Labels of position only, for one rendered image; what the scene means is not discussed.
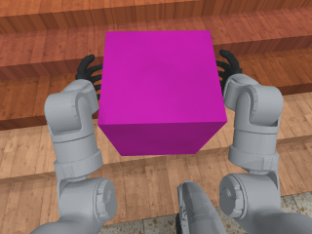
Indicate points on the robot left upper arm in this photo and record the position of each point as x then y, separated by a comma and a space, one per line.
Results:
84, 207

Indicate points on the right robot hand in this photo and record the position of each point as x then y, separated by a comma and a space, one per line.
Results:
229, 69

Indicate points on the robot left forearm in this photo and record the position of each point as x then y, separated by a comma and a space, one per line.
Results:
71, 127

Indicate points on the robot right thigh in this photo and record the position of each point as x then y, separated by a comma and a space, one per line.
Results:
202, 216

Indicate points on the robot right upper arm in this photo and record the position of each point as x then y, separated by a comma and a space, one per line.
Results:
254, 202

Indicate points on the carton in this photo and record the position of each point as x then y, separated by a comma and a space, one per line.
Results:
160, 92

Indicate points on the robot right shin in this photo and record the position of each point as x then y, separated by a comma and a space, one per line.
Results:
183, 217

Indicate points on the left robot hand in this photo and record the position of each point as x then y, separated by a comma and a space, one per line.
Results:
84, 73

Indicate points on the robot right forearm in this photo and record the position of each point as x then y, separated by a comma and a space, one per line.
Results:
257, 119

